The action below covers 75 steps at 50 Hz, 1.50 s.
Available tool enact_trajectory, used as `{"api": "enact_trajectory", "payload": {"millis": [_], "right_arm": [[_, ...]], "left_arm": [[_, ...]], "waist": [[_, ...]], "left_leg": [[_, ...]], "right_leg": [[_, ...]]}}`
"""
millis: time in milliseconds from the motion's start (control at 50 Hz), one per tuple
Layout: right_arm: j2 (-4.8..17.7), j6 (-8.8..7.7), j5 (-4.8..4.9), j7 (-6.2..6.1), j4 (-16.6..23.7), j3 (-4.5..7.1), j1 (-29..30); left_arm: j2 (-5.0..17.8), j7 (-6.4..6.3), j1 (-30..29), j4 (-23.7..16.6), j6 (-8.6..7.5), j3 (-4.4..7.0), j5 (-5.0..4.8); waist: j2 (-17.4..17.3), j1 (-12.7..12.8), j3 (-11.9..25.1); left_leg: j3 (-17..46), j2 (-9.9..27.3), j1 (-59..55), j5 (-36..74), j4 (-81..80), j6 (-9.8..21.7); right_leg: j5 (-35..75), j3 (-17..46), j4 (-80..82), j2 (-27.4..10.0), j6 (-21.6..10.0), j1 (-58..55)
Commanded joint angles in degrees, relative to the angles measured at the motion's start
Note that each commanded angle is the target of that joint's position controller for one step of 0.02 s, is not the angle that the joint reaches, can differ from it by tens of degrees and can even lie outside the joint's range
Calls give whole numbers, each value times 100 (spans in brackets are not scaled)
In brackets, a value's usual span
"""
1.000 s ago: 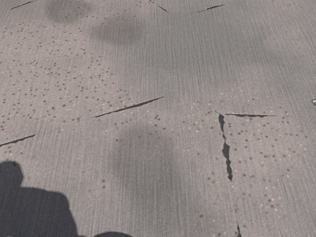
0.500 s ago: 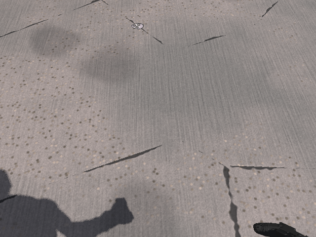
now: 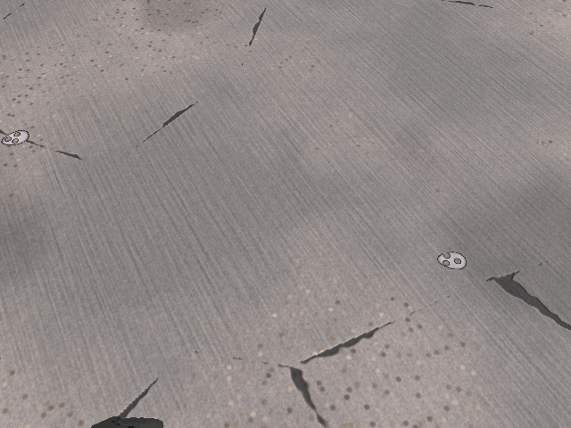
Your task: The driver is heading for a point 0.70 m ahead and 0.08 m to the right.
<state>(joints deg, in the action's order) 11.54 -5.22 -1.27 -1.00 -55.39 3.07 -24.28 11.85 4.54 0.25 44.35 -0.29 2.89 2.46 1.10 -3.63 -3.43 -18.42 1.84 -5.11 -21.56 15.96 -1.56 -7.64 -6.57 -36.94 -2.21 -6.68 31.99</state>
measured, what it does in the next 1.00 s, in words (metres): walks ahead, turning right: right foot, then left foot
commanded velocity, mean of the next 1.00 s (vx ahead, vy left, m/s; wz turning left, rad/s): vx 0.47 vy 0.00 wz -0.29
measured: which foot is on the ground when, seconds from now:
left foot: down 0.00-0.06, up 0.08-0.60, down 0.62-1.00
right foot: up 0.00-0.04, down 0.06-0.64, up 0.66-1.00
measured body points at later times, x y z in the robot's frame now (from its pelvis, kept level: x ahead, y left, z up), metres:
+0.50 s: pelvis +0.26 -0.04 +0.01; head +0.29 -0.06 +0.46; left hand +0.30 +0.23 -0.12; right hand +0.40 -0.31 -0.10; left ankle +0.46 +0.06 -0.69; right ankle +0.14 -0.07 -0.73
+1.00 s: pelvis +0.53 -0.07 +0.01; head +0.56 -0.07 +0.46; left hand +0.73 +0.11 -0.11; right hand +0.44 -0.31 -0.12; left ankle +0.49 +0.02 -0.73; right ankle +0.63 -0.23 -0.69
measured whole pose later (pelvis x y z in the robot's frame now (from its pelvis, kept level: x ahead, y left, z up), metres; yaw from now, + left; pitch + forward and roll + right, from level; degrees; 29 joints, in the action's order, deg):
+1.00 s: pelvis +0.53 -0.07 +0.01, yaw -16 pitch +0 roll +1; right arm 12.0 -4.6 -0.4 0.9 -54.0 1.4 -22.7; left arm 13.2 1.4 7.1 47.6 -2.3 0.8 1.6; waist 2.4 -2.4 -3.4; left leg -3.6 -4.2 2.0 -12.6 14.1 3.8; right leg -4.1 -0.7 -40.3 -3.6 -1.0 33.3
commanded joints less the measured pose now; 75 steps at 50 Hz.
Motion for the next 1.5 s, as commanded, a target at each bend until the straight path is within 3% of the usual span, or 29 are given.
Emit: {"api": "enact_trajectory", "payload": {"millis": [20, 40, 60, 80, 100, 160, 220, 500, 560, 600, 620, 640, 660, 680, 720, 760, 860, 940, 1020, 1080, 1100, 1120, 1140, 1160, 1220, 1240, 1340, 1420, 1500], "right_arm": [[1184, 102, 5, -52, 189, 250, -125], [1225, 162, 40, -37, 237, 252, -43], [1101, 175, 37, -19, 410, 214, 2], [492, 107, 124, 108, 923, 100, -55], [974, 30, 60, 138, 1086, 176, 667], [793, -1, 18, 132, 1063, 124, 876], [715, 298, -182, 159, 1048, 105, 575], [635, 277, -52, 329, 1866, -40, 2933], [753, 213, -24, 299, 1807, -8, 2505], [961, 161, -4, 168, 1416, 103, 1270], [1145, 108, -89, 85, 1199, 173, 373], [1715, 85, -254, 27, 1165, 301, -295], [1756, 156, -122, 122, 1037, 341, -195], [1334, 194, 27, 174, 1124, 252, 382], [790, 146, 7, 200, 1132, 96, 910], [760, 75, 29, 176, 977, 55, 906], [855, -65, 95, 201, 640, 57, 404], [830, -35, 101, 195, 454, -3, 200], [848, 59, 80, 126, 287, -31, 26], [858, 121, 116, 53, 242, -32, 229], [821, 118, 140, 41, 231, -50, 141], [618, 95, 161, 8, 360, -120, -152], [182, 221, 367, -1, 112, -212, -950], [606, 371, 217, -47, 41, -115, -579], [494, 546, -3, 9, 114, -101, 267], [307, 609, -15, 19, 17, -150, -50], [323, 737, 50, -78, -257, -178, 141], [335, 702, -54, -69, -363, -231, 258], [351, 477, 51, -61, -455, -272, 524]], "left_arm": [[518, -85, 504, -210, -81, 177, 22], [636, -151, 1330, 41, -140, 261, 53], [1090, -245, 2201, 269, -181, 422, 126], [1788, -295, 1986, 98, -140, 570, 22], [1753, -364, 2269, 19, -31, 568, -49], [999, -429, 1451, 126, -121, 349, -212], [920, -416, 1458, 120, -311, 285, -275], [1031, -506, 2936, 599, -423, 169, -163], [1164, -555, 2696, 621, -441, 168, -126], [1267, -534, 2538, 652, -452, 178, -104], [1196, -517, 2472, 603, -473, 147, -145], [709, -481, 2833, 410, -498, 31, -332], [834, -490, 3172, 483, -478, 79, -324], [1013, -508, 2789, 493, -428, 108, -148], [806, -419, 2157, 370, -416, 52, -100], [695, -329, 2284, 397, -288, 17, -15], [563, -271, 1565, 215, -215, -45, -6], [298, -298, 956, 102, -243, -178, -92], [403, -389, 733, 143, -262, -179, -104], [522, -477, 1344, 431, -363, -121, -48], [688, -513, 1722, 576, -455, -81, 16], [1088, -545, 2201, 641, -510, -9, 87], [1013, -544, 2250, 720, -422, -2, -89], [712, -496, 2084, 648, -373, -87, -262], [392, -602, 1156, 591, -285, -235, -202], [511, -639, 1044, 641, -270, -213, -171], [598, -613, 1175, 877, -225, -182, -159], [602, -597, 1162, 1027, -48, -135, -239], [399, -565, 1518, 1270, 8, -118, -228]], "waist": [[-750, 508, 394], [-585, 877, 872], [-98, 1232, 1475], [1444, 791, 1941], [375, 1121, 1958], [-402, 421, 466], [-111, 156, 477], [244, 934, -99], [348, 602, -48], [296, 53, 601], [113, -357, 1148], [-871, -330, 1969], [-1574, -73, 2143], [-685, 145, 1193], [-138, 305, 288], [-541, 515, 223], [-416, 486, -29], [-605, 341, 193], [-727, 227, 336], [-559, 544, 411], [-239, 665, 647], [422, 620, 1300], [1243, 466, 2119], [596, 536, 1876], [183, 185, 600], [659, 19, 593], [462, 145, 723], [268, 133, 142], [-635, 489, -174]], "left_leg": [[294, 1482, -214, 6360, 1403, 753], [179, 1407, 177, 5974, 2610, 646], [179, 1268, 1451, 4129, 4270, 452], [517, 27, 4270, -884, 6486, 46], [1678, -50, 4943, -700, 6855, 58], [1977, 627, 4345, 301, 5457, 161], [1945, 594, 3781, 269, 4967, -22], [1572, 144, 4554, 2073, 2041, 233], [1514, -126, 3586, 1576, 1540, 520], [1364, -494, 2029, 1349, 1196, 748], [1821, 4, 638, 1463, 1078, 955], [4024, 1557, -961, 804, 950, 1467], [6039, 2306, -1124, 1134, 163, 1971], [5455, 2069, -266, 558, 49, 1873], [4052, 1504, 955, 1004, -291, 1554], [3417, 1174, 1508, 1417, -588, 1400], [2532, 949, 1408, 3470, -797, 1424], [1740, 591, 1346, 5563, -299, 1107], [1871, 742, 851, 5434, 146, 1010], [2064, 764, 699, 5081, 979, 845], [1981, 546, 923, 4400, 1600, 677], [1764, 256, 1643, 2201, 2576, 507], [1724, -402, 2168, -1165, 3703, 412], [2074, -375, 2341, -1746, 4008, 388], [2168, -72, 2228, -926, 3538, 275], [2065, -72, 1900, -800, 3274, 210], [1813, -124, 1469, -53, 2100, 121], [1992, 98, 982, 797, 760, 309], [2536, 430, 2532, -100, -62, 357]], "right_leg": [[-756, -375, 312, 629, -349, -858], [-525, -321, 774, 817, -508, -1935], [-1001, 823, 1030, 69, -787, -3446], [-1030, 4077, 1549, -1655, -1656, -5328], [-541, 4591, 2092, -1784, -1711, -5154], [1126, 2571, 2265, -997, -1018, -3105], [1887, 2210, 2383, -696, -1093, -2456], [2597, 1964, 2421, -656, -493, -3811], [3743, 1855, 2039, -753, -325, -3798], [4989, 1634, 673, -541, -164, -3699], [4044, 1495, -540, -339, -88, -2922], [1529, 1135, -2552, 361, 143, -1330], [-2129, 1149, -3742, 1063, 189, -243], [-1736, 1407, -4011, 601, 144, 117], [-1169, 1258, -3350, 167, 153, 40], [-1019, 1093, -2921, -22, 254, -345], [-356, 677, -2022, -243, 521, 195], [391, 300, -587, 5, 621, -444], [541, 345, 134, 193, 509, -802], [676, 446, 1173, 302, 282, -1637], [1912, 695, 1544, 2, 202, -2393], [4857, 1638, 943, -1188, -95, -3626], [6031, 2697, 916, -2163, -1168, -4219], [5183, 2705, 1183, -2000, -1219, -3739], [2630, 1870, 2143, -1211, -557, -2117], [2530, 1707, 2165, -1178, -569, -1847], [623, 1526, 2342, -879, -351, -1719], [-2273, 1621, 2643, -613, 234, -830], [-663, 1183, 1991, -194, 353, -2214]]}}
